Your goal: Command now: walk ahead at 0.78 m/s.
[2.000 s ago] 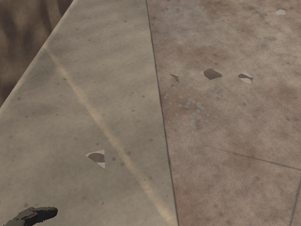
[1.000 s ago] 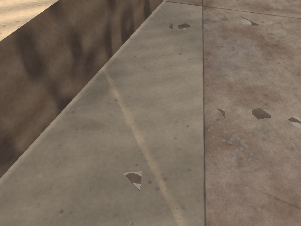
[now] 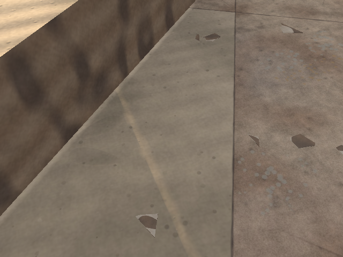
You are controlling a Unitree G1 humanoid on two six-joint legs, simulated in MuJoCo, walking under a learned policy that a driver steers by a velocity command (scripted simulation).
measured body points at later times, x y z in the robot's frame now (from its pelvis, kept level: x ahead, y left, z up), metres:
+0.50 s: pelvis +0.37 +0.04 -0.01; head +0.41 +0.03 +0.44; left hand +0.36 +0.30 -0.15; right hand +0.52 -0.22 -0.12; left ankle +0.46 +0.13 -0.73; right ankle +0.15 -0.10 -0.61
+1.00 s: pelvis +0.79 -0.08 -0.02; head +0.81 -0.09 +0.43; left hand +0.96 +0.15 -0.14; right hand +0.85 -0.38 -0.11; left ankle +0.73 +0.14 -0.59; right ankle +0.85 -0.13 -0.73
